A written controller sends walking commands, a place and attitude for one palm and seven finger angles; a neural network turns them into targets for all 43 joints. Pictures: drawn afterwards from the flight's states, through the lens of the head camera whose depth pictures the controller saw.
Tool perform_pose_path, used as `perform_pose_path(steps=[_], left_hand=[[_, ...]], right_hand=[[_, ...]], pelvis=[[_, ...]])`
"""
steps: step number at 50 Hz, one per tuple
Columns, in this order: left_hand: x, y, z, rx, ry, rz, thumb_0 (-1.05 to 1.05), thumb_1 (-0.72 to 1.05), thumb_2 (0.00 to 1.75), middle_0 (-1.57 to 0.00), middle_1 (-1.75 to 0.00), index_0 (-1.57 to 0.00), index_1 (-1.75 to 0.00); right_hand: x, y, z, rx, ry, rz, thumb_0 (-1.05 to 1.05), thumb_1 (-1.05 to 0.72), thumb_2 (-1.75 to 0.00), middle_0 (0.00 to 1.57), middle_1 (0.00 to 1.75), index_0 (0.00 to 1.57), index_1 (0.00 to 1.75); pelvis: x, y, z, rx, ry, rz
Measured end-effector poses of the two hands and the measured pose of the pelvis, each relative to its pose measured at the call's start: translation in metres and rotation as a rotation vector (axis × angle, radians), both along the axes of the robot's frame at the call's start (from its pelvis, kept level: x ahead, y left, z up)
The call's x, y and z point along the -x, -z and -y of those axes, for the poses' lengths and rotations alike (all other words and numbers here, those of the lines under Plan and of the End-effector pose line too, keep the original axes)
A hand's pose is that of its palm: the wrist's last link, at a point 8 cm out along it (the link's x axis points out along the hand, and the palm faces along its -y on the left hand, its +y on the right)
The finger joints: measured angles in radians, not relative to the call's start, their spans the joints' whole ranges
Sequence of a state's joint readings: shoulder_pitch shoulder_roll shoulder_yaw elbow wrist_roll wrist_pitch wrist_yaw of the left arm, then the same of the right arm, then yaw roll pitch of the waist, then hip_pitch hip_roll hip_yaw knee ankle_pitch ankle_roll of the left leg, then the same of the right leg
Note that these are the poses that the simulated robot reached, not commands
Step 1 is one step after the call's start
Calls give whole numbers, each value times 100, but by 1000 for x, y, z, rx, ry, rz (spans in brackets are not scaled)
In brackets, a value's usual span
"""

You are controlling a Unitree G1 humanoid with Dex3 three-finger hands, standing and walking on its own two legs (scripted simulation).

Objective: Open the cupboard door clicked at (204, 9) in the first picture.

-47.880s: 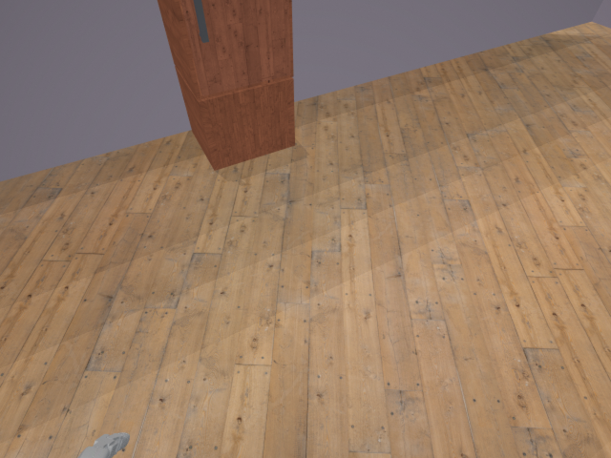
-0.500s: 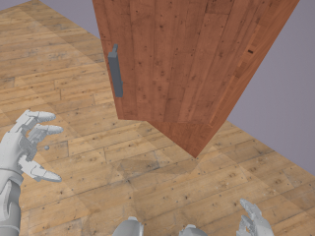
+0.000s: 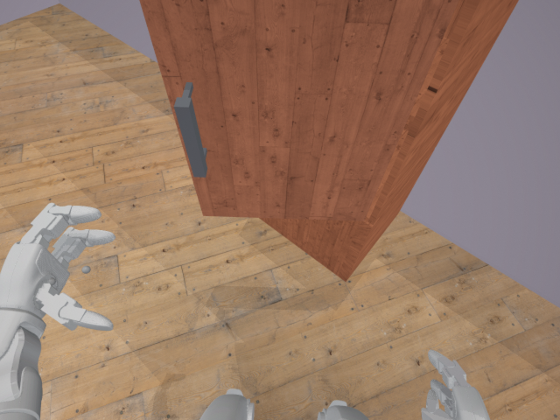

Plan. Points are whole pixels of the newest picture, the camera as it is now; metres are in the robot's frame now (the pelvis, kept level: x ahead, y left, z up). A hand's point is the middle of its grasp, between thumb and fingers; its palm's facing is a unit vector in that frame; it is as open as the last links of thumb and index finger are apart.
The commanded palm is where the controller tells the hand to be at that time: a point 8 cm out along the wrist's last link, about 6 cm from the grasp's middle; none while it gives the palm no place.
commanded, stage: move the hooked fingers beside the handle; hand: left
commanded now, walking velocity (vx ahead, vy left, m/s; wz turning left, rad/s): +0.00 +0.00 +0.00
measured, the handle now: (194, 132) +0.57 +0.19 +0.04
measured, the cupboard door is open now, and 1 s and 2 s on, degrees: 39 39 39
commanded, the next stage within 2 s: none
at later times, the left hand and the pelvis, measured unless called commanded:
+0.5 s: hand (116, 224) +0.36 +0.26 +0.06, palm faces +0.04 -1.00 -0.03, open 14.0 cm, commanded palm +0.33 +0.31 +0.06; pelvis +0.00 -0.01 +0.00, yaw -1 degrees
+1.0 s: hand (129, 188) +0.43 +0.26 +0.05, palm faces +0.03 -1.00 +0.00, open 14.0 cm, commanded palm +0.41 +0.31 +0.05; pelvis +0.00 +0.00 -0.01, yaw -1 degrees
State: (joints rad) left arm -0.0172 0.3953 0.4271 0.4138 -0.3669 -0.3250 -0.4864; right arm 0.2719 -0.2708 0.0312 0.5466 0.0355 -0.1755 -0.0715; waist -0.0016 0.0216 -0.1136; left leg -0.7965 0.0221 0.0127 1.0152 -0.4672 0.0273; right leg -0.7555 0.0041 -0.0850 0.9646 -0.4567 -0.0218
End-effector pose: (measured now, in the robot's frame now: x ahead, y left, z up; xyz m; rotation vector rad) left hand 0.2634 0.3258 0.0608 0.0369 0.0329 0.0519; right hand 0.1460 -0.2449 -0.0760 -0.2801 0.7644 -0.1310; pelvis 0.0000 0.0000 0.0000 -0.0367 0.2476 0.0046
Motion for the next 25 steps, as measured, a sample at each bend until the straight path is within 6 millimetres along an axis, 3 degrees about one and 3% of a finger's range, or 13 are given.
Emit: perform_pose_path(steps=[7,12,25], left_hand=[[-3,3,4,5,-2,-14,-1,-50,30,-30,-120,-30,-120],[-21,6,8,12,-2,1,-1,-50,30,-30,-120,-30,-120],[-71,1,15,13,13,-13,-1,-50,30,-30,-120,-30,-120]], right_hand=[[-5,3,2,-3,-9,3,2,-90,-89,21,30,21,30],[-2,7,8,14,-8,-19,1,-90,-89,21,30,21,30],[33,14,21,14,76,-125,1,-90,-89,21,30,21,30]], pelvis=[[0,1,4,-3,-4,-4],[2,4,7,-2,-9,-9],[-2,3,8,-10,13,-34]])
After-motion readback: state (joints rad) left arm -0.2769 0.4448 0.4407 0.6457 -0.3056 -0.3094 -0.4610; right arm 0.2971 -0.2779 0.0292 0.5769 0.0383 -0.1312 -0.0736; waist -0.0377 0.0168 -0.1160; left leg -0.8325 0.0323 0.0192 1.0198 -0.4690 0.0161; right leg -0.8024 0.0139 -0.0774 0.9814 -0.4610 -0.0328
